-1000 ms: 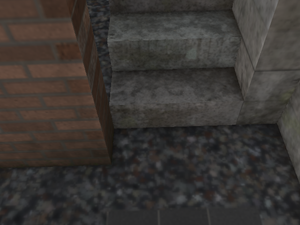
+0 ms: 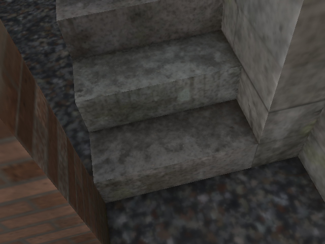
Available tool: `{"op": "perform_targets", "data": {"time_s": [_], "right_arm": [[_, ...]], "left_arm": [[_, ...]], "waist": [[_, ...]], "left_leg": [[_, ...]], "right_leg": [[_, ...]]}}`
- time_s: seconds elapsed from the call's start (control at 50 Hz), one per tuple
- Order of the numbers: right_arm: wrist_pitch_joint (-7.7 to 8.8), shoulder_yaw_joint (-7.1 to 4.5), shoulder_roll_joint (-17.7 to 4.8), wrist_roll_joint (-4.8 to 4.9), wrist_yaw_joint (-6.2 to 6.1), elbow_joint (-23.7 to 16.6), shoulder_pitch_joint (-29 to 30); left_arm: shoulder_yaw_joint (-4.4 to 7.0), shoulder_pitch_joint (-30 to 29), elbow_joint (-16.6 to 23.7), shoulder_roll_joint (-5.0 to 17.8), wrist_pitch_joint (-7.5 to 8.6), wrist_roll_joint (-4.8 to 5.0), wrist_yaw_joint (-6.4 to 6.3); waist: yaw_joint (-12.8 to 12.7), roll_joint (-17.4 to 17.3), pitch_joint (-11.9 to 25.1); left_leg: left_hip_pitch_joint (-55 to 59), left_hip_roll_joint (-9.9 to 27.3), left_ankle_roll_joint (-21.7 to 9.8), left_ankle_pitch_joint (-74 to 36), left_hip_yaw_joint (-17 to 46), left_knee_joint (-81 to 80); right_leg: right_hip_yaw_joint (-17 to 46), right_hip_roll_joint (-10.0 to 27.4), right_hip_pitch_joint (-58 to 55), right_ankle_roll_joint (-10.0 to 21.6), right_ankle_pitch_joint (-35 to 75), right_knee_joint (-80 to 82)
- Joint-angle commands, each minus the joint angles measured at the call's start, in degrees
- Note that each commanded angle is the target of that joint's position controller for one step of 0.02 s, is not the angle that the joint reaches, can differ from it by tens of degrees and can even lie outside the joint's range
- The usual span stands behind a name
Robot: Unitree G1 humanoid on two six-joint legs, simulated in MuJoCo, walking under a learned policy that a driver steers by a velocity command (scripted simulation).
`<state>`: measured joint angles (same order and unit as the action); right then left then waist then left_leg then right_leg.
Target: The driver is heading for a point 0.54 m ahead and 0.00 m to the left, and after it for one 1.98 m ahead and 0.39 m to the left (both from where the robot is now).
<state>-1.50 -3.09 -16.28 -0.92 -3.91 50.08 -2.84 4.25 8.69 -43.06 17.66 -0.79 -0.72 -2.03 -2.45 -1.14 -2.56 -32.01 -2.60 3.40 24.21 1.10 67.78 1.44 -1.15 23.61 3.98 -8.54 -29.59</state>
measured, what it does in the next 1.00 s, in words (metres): walks ahead: left foot, then right foot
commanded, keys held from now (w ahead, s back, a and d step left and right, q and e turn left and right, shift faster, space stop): w+e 0.20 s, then w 0.24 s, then w+q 0.54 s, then q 0.02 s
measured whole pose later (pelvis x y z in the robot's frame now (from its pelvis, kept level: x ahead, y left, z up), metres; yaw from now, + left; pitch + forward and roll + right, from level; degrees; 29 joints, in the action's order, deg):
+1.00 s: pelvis +0.30 -0.05 -0.01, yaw +0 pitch +0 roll -1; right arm 0.4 -2.8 -17.1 -1.9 2.4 47.8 -5.5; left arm 3.1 18.4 -52.4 14.3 5.1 1.2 -3.7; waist -1.5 -2.0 -3.6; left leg -25.0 -2.0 -6.1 4.0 -3.5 29.3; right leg -11.2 3.7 6.1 -0.6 -24.3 -37.4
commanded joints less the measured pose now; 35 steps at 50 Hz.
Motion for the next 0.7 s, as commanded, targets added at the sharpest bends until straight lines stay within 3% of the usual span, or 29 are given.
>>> {"op": "perform_targets", "data": {"time_s": [0.02,0.08,0.1,0.12,0.14,0.16,0.18,0.2,0.22,0.24,0.26,0.28,0.3,0.34,0.36,0.42,0.46,0.48,0.5,0.52,0.54,0.56,0.58,0.6,0.62,0.64,0.66,0.68,0.7], "right_arm": [[0.02,-1.49,-3.5,1.05,-0.33,-1.8,-5.7],[0.70,-0.96,-2.7,1.30,-0.65,-2.6,-4.4],[1.11,-1.06,-3.1,1.00,-0.27,-2.1,-4.4],[2.78,-0.76,-3.6,1.16,2.08,-2.7,-10.2],[3.33,-1.28,-4.9,1.18,3.03,-1.7,-10.4],[1.35,-0.72,-3.9,-1.40,3.41,-1.1,-12.5],[1.06,-0.74,-3.3,-1.48,3.07,-0.7,-16.1],[1.79,-0.78,-3.8,-1.81,2.14,0.6,-23.3],[3.10,-0.55,-5.5,-2.31,1.63,1.3,-22.5],[3.90,-1.41,-10.5,-3.57,1.37,-2.1,-17.6],[4.31,-2.28,-11.8,-3.57,1.60,-2.6,-14.4],[5.03,-2.48,-10.3,-2.11,2.00,-3.2,-11.2],[5.91,-2.36,-9.5,-1.48,2.39,-3.1,-11.4],[6.77,-1.47,-6.3,-1.24,2.86,-1.7,-15.7],[7.17,-1.29,-5.6,-1.58,3.15,-1.3,-17.2],[7.72,-1.75,-6.3,-1.09,4.32,-0.1,-20.5],[7.66,-1.84,-6.5,-0.58,4.64,1.9,-24.1],[7.88,-2.30,-8.5,-0.38,4.52,2.9,-23.7],[7.78,-2.58,-9.3,-0.06,4.47,3.4,-23.9],[7.57,-2.32,-9.2,0.01,4.42,4.0,-23.9],[7.32,-2.10,-8.7,0.39,4.28,4.7,-24.0],[7.38,-1.90,-8.1,0.49,4.54,5.2,-23.9],[7.78,-1.64,-7.2,0.29,4.52,3.5,-20.4],[8.34,0.57,1.0,1.74,4.48,0.2,-21.7],[8.09,-0.70,-3.9,1.43,3.64,2.1,-21.2],[7.92,-1.15,-4.2,1.64,3.93,2.8,-19.2],[7.87,-1.03,-3.8,1.53,4.32,3.1,-17.6],[6.88,-1.03,-3.5,0.93,4.64,3.1,-15.1],[5.97,-0.83,-3.0,-0.41,4.90,3.5,-14.8]], "left_arm": [[1.24,-2.9,3.7,6.4,0.24,0.26,-0.40],[2.14,-1.8,3.5,8.1,-0.26,0.44,-0.58],[2.58,-1.4,4.2,9.5,-0.68,-0.03,-0.60],[2.39,-1.2,5.1,9.0,0.03,2.20,-0.55],[2.20,-5.6,6.9,8.8,0.25,1.84,-0.36],[1.95,-6.9,6.4,7.8,-1.13,-2.22,2.00],[2.15,-7.7,6.8,7.2,-1.89,-2.53,2.84],[2.12,-9.4,7.5,6.1,-1.97,-2.03,2.73],[0.94,-7.5,7.7,1.1,-1.34,-0.31,1.96],[0.05,-9.0,10.0,-0.4,0.17,-0.39,2.23],[0.44,-8.5,9.9,2.5,0.67,-0.59,3.52],[1.11,-5.9,8.2,4.9,1.41,-0.21,4.33],[1.39,-3.8,6.5,5.4,2.05,-1.12,5.07],[1.40,-4.0,5.6,4.4,2.10,-2.20,6.12],[1.34,-5.9,5.9,4.3,2.11,-2.20,6.53],[0.18,-11.4,7.7,1.9,2.48,-1.71,7.29],[-1.26,-15.9,9.4,-1.1,2.66,-1.68,7.23],[-1.62,-15.4,9.2,-1.5,2.35,-1.77,6.77],[-1.48,-14.6,9.1,-0.5,2.19,-2.11,6.22],[-1.11,-12.5,8.3,0.3,2.03,-2.51,5.80],[-0.70,-8.5,6.7,1.1,2.80,-2.72,5.03],[0.15,-0.2,3.5,2.6,3.47,-2.98,4.06],[1.19,12.6,0.7,5.5,4.45,-4.07,3.52],[3.04,21.0,-1.2,14.1,4.82,-4.59,2.14],[2.84,20.6,-1.8,12.1,5.22,-4.03,1.89],[1.61,14.8,-1.8,7.7,5.94,-3.65,2.06],[0.48,10.7,-1.4,3.1,6.41,-3.07,2.39],[-0.35,7.4,-1.4,0.5,6.77,-2.80,2.19],[-0.92,7.0,-1.9,-0.6,7.26,-1.97,1.71]], "waist": [[3.5,9.9,7.8],[1.6,11.2,8.5],[1.1,10.8,8.9],[4.4,14.1,18.6],[5.2,16.6,13.0],[4.7,13.0,8.4],[7.1,10.0,5.4],[10.7,5.4,2.4],[8.5,-13.1,0.5],[5.8,-14.1,-0.2],[3.6,-8.1,-0.9],[1.2,-3.4,-2.5],[1.3,-2.8,-1.5],[3.7,-5.1,-1.5],[5.1,-5.4,-2.3],[7.2,-7.0,-3.5],[9.0,-9.1,-4.7],[8.3,-10.8,-5.2],[8.0,-11.1,-5.0],[6.8,-12.1,-4.1],[4.6,-11.0,-2.5],[1.1,-7.2,3.2],[-4.8,-4.7,11.2],[-5.8,18.4,17.0],[-5.7,13.2,16.1],[-2.1,9.9,10.5],[-0.5,6.0,7.0],[0.9,6.3,5.4],[1.4,6.7,3.7]], "left_leg": [[0.5,1.0,1.2,-3.2,1.2,-6.0],[3.0,0.8,2.4,-1.0,1.3,-17.9],[4.9,0.6,2.6,-0.7,1.3,-20.3],[14.1,0.2,2.3,1.5,-2.8,-21.6],[18.6,-0.3,1.7,0.3,-5.5,-23.4],[20.8,0.0,0.0,2.8,-6.4,-31.3],[25.5,-1.0,-1.6,0.4,-8.4,-41.3],[34.7,-1.1,-3.5,-2.6,-9.6,-54.8],[38.6,12.9,-4.4,7.5,6.8,-60.4],[33.3,28.0,-9.4,22.4,30.7,-64.5],[27.2,29.8,-14.5,26.6,36.1,-64.2],[27.8,26.0,-13.7,22.2,30.4,-63.7],[29.6,22.1,-11.9,15.8,23.3,-63.5],[31.8,17.4,-10.3,5.2,13.4,-62.5],[32.1,16.4,-10.6,2.2,11.0,-62.2],[30.4,14.8,-10.3,-8.3,4.2,-60.7],[27.8,15.1,-10.9,-15.5,3.2,-60.6],[26.1,15.4,-10.9,-17.9,3.4,-60.1],[26.3,16.1,-11.4,-21.6,4.0,-58.8],[27.9,16.5,-12.1,-27.4,3.8,-56.4],[27.8,16.3,-11.9,-37.1,3.1,-51.5],[25.2,13.5,-11.0,-45.1,0.7,-42.0],[15.5,9.7,-9.6,-35.3,-1.5,-29.1],[-4.7,0.9,-7.0,2.0,-4.7,-8.8],[-6.9,1.4,-9.6,5.8,5.8,0.5],[-7.4,4.7,-10.8,1.4,7.4,1.3],[-5.9,6.8,-10.4,-3.2,5.5,-1.5],[-4.4,8.3,-9.6,-5.3,4.1,-4.7],[-3.1,7.9,-8.8,-7.8,3.1,-5.3]], "right_leg": [[14.6,9.1,-7.6,7.6,1.0,11.7],[18.0,9.9,-11.3,8.9,-2.9,12.1],[19.5,10.3,-11.3,8.9,-4.1,12.7],[20.1,11.0,-8.7,6.3,-30.5,14.7],[19.1,9.4,-0.5,4.2,-29.8,16.7],[18.4,7.0,2.8,5.8,-27.8,18.0],[16.9,5.0,4.8,4.4,-25.7,15.7],[12.5,-0.3,10.4,-0.1,-24.8,9.9],[6.2,-5.2,19.1,-0.6,-24.0,-10.6],[6.8,-6.6,28.2,-0.6,-16.0,-22.2],[12.7,-2.0,27.1,0.5,-10.1,-26.8],[12.1,-1.6,26.7,0.4,-6.6,-29.3],[10.2,-1.9,25.1,-0.6,-4.4,-30.2],[6.2,-2.4,23.3,-2.2,-2.8,-32.3],[5.6,-2.3,23.0,-2.8,-1.6,-30.9],[-0.5,-1.1,16.5,-4.4,0.3,-18.2],[-5.4,0.0,8.9,-3.8,-1.3,-9.9],[-5.4,0.3,4.9,-3.1,-2.4,-5.5],[-6.4,-0.4,1.9,-2.3,-4.2,-3.1],[-7.1,-1.3,-0.4,-1.3,-6.8,0.5],[-7.4,-2.2,-6.7,-0.1,-4.7,4.7],[-6.1,-2.5,-18.4,0.9,-2.0,6.1],[0.6,4.5,-33.5,2.4,-7.4,6.2],[26.1,23.6,-47.8,6.5,-10.4,12.7],[32.2,25.3,-39.6,7.9,-7.6,15.0],[22.5,22.6,-33.7,6.4,-6.2,14.6],[15.8,19.8,-27.8,4.8,-1.5,16.4],[11.3,17.3,-25.1,3.1,-0.4,17.9],[8.3,15.9,-22.7,2.9,6.6,19.3]]}}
